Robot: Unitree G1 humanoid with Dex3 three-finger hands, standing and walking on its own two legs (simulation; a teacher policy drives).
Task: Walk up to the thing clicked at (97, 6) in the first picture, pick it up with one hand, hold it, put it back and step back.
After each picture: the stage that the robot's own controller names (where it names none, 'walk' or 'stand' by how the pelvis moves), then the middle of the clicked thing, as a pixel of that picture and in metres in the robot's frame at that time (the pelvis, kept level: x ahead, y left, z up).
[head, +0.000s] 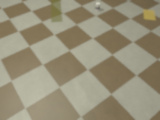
stand; (97, 7) +2.07 -0.24 -0.72
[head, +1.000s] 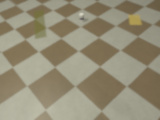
walk; (81, 17) +1.94 +0.12 -0.70
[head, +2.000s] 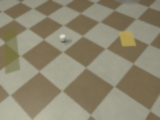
walk; (63, 40) +1.35 +0.29 -0.72
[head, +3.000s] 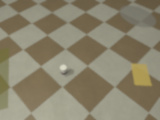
walk; (63, 71) +0.89 +0.23 -0.72
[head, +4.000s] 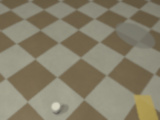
walk; (56, 109) +0.54 +0.19 -0.69
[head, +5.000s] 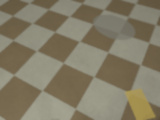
stand; out of the picture +0.36 +0.27 -0.70
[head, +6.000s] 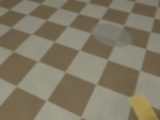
stand; out of the picture +0.34 +0.21 -0.72
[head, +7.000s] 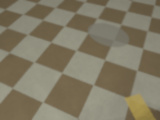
stand; out of the picture +0.32 +0.23 -0.73
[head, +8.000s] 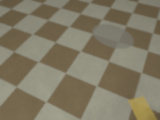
stand; out of the picture +0.32 +0.22 -0.73
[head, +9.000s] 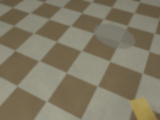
stand; out of the picture +0.32 +0.22 -0.73
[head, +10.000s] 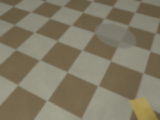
go down; out of the picture +0.32 +0.21 -0.73
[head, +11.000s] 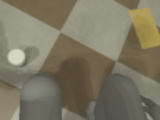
go down; (18, 59) +0.41 +0.26 -0.32
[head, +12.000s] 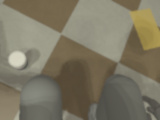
approach; (19, 62) +0.41 +0.26 -0.30
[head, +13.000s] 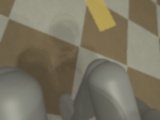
close in; out of the picture +0.39 +0.30 -0.22
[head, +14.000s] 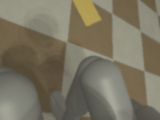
close; out of the picture +0.38 +0.31 -0.22
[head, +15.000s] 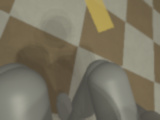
lift; out of the picture +0.36 +0.29 -0.20
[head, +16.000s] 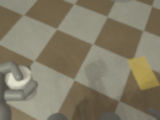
lift; (22, 84) +0.32 +0.20 -0.01
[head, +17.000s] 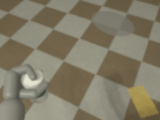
hold; (35, 86) +0.33 +0.17 +0.01
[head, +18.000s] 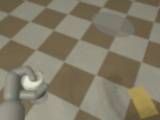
hold; (35, 88) +0.33 +0.17 +0.00
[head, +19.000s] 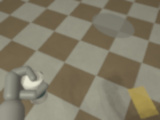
crouch; (35, 88) +0.33 +0.18 +0.00
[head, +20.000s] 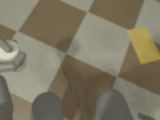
crouch; (12, 57) +0.42 +0.23 -0.08
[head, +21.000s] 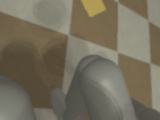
lower; out of the picture +0.40 +0.31 -0.22
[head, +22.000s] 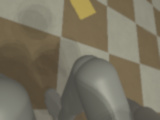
lower; out of the picture +0.40 +0.32 -0.22
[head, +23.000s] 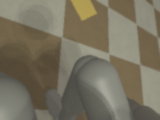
lower; out of the picture +0.39 +0.32 -0.22
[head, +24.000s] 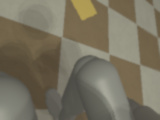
lower; out of the picture +0.39 +0.32 -0.22
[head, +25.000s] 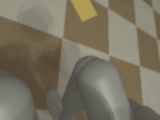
loosen; out of the picture +0.39 +0.32 -0.22
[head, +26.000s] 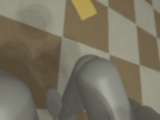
withdraw; out of the picture +0.38 +0.31 -0.22
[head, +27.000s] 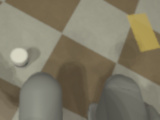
walk; (20, 59) +0.42 +0.26 -0.29
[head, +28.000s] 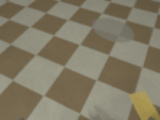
stand; out of the picture +0.34 +0.20 -0.66
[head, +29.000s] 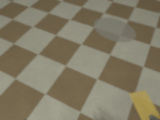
stand; out of the picture +0.36 +0.22 -0.67
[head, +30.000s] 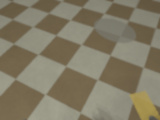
stand; out of the picture +0.35 +0.21 -0.67
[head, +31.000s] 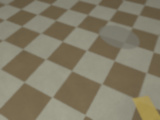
stand; out of the picture +0.38 +0.20 -0.72
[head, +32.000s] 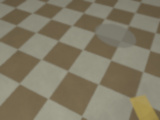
stand; out of the picture +0.35 +0.22 -0.73
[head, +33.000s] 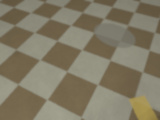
walk; out of the picture +0.33 +0.22 -0.73
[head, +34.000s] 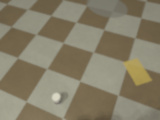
walk; (57, 99) +0.52 +0.24 -0.70
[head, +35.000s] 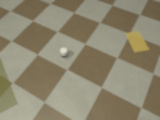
walk; (64, 54) +0.91 +0.18 -0.69
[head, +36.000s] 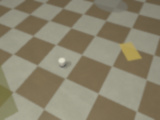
stand; (62, 64) +0.99 +0.22 -0.70
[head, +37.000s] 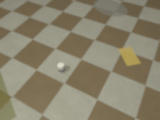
stand; (61, 68) +0.95 +0.22 -0.73
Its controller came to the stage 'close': yes
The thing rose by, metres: 0.70
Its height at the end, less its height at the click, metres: +0.00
